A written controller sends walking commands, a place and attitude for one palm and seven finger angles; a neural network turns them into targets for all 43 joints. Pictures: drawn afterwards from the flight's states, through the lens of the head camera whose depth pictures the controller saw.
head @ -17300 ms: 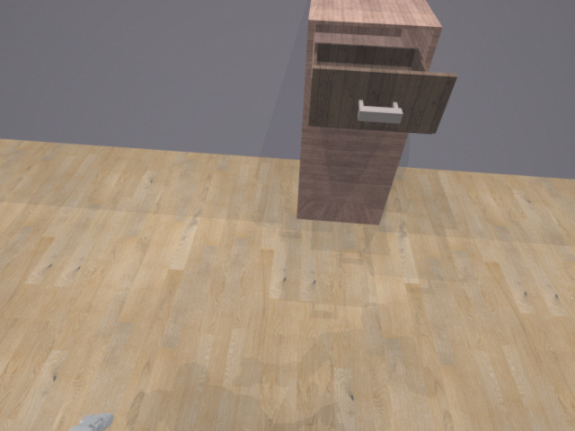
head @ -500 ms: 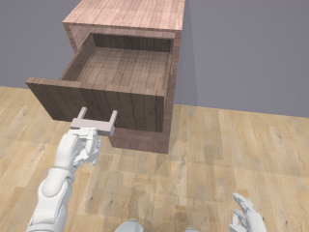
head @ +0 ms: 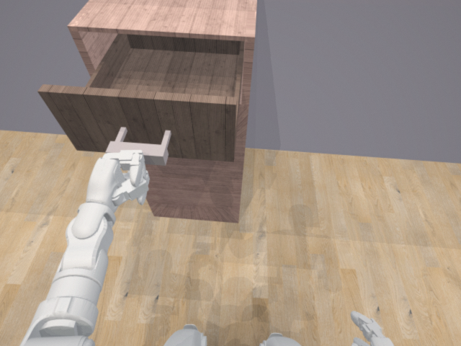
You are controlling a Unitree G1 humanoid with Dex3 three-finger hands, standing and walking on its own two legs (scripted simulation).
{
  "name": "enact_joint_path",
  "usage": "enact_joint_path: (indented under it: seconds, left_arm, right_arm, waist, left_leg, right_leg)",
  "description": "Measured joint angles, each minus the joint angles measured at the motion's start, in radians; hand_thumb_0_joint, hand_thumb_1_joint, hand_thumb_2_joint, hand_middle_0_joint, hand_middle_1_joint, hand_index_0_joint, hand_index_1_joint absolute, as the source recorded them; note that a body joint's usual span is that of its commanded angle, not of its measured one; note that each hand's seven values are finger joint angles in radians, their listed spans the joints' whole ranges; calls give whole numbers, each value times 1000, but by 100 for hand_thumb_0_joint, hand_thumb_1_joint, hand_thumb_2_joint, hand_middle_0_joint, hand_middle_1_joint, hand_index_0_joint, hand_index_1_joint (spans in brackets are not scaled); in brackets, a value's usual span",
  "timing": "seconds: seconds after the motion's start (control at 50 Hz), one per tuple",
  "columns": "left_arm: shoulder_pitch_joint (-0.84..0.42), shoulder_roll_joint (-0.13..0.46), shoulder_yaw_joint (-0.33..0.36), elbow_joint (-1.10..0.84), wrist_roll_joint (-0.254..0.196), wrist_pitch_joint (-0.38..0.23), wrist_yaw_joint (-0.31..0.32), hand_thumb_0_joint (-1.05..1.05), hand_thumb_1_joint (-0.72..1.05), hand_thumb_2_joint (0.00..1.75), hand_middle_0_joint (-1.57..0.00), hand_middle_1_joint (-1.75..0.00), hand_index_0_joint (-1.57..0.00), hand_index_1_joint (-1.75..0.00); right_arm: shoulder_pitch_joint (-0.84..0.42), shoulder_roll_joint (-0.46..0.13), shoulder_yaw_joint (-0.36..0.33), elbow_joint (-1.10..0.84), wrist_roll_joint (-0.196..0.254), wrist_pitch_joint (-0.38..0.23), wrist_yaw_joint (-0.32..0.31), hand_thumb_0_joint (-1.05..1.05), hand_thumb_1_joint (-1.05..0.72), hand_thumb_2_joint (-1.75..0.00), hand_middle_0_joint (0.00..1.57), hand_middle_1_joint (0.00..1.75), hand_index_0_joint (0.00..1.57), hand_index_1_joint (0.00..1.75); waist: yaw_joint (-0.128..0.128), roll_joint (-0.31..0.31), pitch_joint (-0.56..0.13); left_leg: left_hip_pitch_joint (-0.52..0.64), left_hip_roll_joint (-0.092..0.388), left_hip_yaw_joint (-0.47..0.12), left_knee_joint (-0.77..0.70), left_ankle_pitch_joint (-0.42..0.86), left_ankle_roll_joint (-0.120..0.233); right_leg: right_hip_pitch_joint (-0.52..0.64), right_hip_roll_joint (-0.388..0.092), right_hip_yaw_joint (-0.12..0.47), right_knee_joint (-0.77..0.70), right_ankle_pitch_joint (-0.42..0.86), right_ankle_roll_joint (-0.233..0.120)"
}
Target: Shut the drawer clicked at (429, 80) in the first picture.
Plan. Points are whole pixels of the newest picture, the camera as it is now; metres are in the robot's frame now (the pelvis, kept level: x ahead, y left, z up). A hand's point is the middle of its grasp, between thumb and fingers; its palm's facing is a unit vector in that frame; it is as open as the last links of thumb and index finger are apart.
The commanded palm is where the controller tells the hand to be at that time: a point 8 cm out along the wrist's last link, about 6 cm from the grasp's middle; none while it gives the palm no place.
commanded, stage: push the drawer shut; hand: left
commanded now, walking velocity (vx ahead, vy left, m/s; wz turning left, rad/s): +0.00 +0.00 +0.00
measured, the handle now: (141, 143) +0.46 +0.18 +0.07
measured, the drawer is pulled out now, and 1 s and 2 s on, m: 0.20 0.08 0.00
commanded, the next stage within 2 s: pull the fist back off the drawer in 1.92 s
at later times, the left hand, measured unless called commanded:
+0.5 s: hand (152, 156) +0.44 +0.16 +0.06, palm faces -0.07 -1.00 -0.04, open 2.9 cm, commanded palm +0.43 +0.20 +0.07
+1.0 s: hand (162, 132) +0.49 +0.15 +0.06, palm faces -0.06 -1.00 -0.04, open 3.1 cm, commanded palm +0.49 +0.18 +0.07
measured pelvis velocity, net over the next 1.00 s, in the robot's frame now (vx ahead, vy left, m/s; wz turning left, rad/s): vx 0.00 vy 0.00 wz -0.03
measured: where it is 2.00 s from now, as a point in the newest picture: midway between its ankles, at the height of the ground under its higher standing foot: outside the picture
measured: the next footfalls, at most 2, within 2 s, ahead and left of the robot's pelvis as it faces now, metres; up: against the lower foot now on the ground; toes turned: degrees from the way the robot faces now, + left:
none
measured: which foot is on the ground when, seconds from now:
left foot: down 0.00-1.00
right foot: down 0.00-1.00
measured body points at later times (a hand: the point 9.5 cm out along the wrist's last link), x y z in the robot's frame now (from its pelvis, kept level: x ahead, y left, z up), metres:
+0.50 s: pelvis +0.01 +0.00 +0.00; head +0.09 +0.00 +0.44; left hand +0.43 +0.21 +0.07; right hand +0.10 -0.26 -0.12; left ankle +0.04 +0.11 -0.69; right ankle +0.01 -0.10 -0.69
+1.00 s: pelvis +0.00 +0.00 -0.02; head +0.11 +0.00 +0.42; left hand +0.49 +0.20 +0.07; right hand +0.02 -0.27 -0.14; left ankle +0.04 +0.11 -0.69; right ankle +0.01 -0.10 -0.69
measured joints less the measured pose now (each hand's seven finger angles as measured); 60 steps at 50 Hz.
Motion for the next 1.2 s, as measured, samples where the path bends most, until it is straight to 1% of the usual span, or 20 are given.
enact_joint_path:
  seconds: [0.26, 0.44, 0.64, 0.72, 0.86, 1.02, 1.12, 1.2]
  left_arm:
    - [-105, 19, 53, 138, 9, -32, -30, -3, 80, 93, -140, -160, -140, -160]
    - [-188, 21, 62, 222, 21, -47, -20, -3, 81, 94, -140, -160, -140, -160]
    - [-317, 45, 82, 355, 41, -69, -11, -3, 82, 96, -140, -160, -140, -160]
    - [-375, 63, 98, 417, 53, -77, -12, -3, 83, 96, -140, -160, -140, -160]
    - [-447, 104, 132, 487, 69, -76, -17, -1, 83, 96, -140, -160, -140, -160]
    - [-517, 122, 144, 543, 84, -80, 5, 0, 86, 97, -140, -160, -140, -160]
    - [-567, 133, 152, 576, 103, -79, 29, 0, 88, 99, -140, -160, -140, -160]
    - [-603, 155, 167, 600, 122, -70, 38, 0, 89, 99, -140, -160, -140, -160]
  right_arm:
    - [26, 4, -9, 6, -7, 45, 16, 1, -90, -90, 21, 30, 20, 30]
    - [30, 6, -14, 9, -11, 65, 25, 1, -90, -90, 21, 30, 20, 30]
    - [35, 8, -11, 17, -16, 81, 30, 1, -90, -90, 21, 30, 20, 30]
    - [41, 8, -8, 24, -19, 87, 32, 1, -90, -90, 21, 30, 20, 30]
    - [69, 7, -8, 22, -26, 94, 36, 0, -90, -90, 21, 30, 20, 30]
    - [101, 2, -11, 30, -35, 106, 46, 0, -90, -90, 21, 30, 20, 30]
    - [110, 1, -9, 35, -44, 111, 50, 0, -90, -90, 21, 30, 20, 30]
    - [112, 2, -5, 31, -49, 115, 52, 0, -90, -90, 21, 30, 20, 30]
  waist:
    - [-15, -5, -15]
    - [-16, -2, -21]
    - [-32, -2, -22]
    - [-42, -4, -25]
    - [-69, -2, -33]
    - [-84, 4, -36]
    - [-97, 7, -37]
    - [-113, 6, -39]
  left_leg:
    - [-19, 7, 7, 4, -18, -2]
    - [-45, 7, 6, 18, -25, -2]
    - [-97, 11, -1, 48, -28, -4]
    - [-124, 13, -1, 63, -30, -4]
    - [-165, 22, 0, 87, -36, -6]
    - [-206, 25, -1, 107, -40, -4]
    - [-237, 26, -4, 121, -41, -3]
    - [-259, 29, -4, 130, -42, -3]
  right_leg:
    - [-22, 7, 8, 2, -13, -1]
    - [-47, 7, 8, 15, -20, -2]
    - [-97, 10, 1, 42, -23, -5]
    - [-124, 12, 2, 56, -24, -6]
    - [-165, 20, 3, 75, -25, -9]
    - [-204, 23, 3, 91, -26, -8]
    - [-233, 23, 0, 102, -27, -7]
    - [-254, 26, 0, 108, -26, -7]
